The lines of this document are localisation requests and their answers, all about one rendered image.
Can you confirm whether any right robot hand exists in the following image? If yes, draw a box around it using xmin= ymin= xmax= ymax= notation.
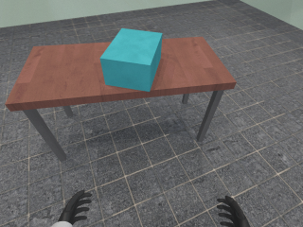
xmin=217 ymin=196 xmax=250 ymax=227

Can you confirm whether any carton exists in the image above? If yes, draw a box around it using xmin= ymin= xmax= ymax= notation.
xmin=99 ymin=28 xmax=163 ymax=92

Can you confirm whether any left robot hand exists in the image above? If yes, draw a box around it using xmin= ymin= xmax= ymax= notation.
xmin=58 ymin=189 xmax=92 ymax=225

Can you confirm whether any table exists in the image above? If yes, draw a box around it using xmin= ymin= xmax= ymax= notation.
xmin=5 ymin=36 xmax=237 ymax=161

